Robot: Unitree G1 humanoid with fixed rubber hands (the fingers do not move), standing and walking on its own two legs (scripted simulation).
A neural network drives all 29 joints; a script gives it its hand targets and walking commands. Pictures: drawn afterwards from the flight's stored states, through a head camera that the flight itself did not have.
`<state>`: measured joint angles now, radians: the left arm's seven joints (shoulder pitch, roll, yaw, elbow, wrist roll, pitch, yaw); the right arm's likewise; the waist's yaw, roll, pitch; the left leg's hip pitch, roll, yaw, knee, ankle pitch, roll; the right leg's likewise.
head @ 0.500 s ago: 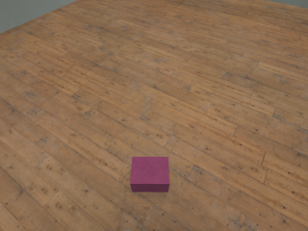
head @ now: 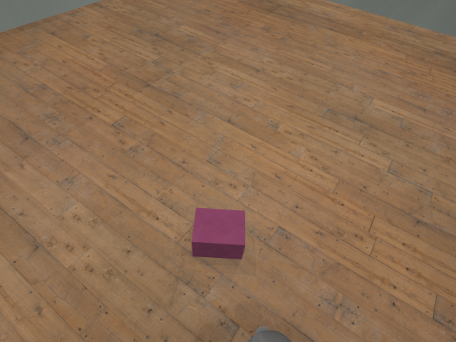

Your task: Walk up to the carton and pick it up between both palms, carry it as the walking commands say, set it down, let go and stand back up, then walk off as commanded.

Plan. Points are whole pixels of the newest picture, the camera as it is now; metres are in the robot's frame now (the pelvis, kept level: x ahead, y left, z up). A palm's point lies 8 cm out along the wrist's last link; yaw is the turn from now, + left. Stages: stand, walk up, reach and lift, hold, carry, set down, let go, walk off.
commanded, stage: walk off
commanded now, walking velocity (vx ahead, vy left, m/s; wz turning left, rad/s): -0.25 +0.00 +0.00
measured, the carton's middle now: (218, 233) +0.67 +0.01 -0.70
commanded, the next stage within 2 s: stand in 1.96 s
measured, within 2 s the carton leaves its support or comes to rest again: neither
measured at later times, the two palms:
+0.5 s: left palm out of the picture -0.06 +0.23 -0.10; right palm out of the picture -0.11 -0.31 -0.14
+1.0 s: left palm out of the picture -0.26 +0.28 -0.15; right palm out of the picture -0.21 -0.26 -0.10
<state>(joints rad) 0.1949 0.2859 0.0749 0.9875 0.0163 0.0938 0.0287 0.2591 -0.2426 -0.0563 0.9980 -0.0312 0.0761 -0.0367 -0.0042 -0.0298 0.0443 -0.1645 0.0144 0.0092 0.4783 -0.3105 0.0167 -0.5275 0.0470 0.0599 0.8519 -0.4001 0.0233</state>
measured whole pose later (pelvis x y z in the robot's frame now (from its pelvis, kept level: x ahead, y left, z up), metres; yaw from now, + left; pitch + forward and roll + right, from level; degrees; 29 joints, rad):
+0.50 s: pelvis -0.14 -0.04 +0.00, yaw -1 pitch +0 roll +3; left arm 0.18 0.23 0.06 0.93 0.02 0.07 0.04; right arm 0.22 -0.29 -0.09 0.98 -0.02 0.09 -0.03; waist -0.02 0.05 0.08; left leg -0.50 -0.08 -0.10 1.20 -0.45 -0.04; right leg -0.21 -0.03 0.00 0.47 -0.25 -0.02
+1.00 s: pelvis -0.28 +0.00 +0.00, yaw -1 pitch -1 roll -3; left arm 0.24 0.29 0.10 1.00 0.03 0.09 0.02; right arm 0.18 -0.23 -0.05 0.91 -0.02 0.06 -0.04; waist 0.02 -0.04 0.06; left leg -0.22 0.03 0.02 0.47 -0.24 0.03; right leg -0.49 0.09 0.11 1.27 -0.43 0.06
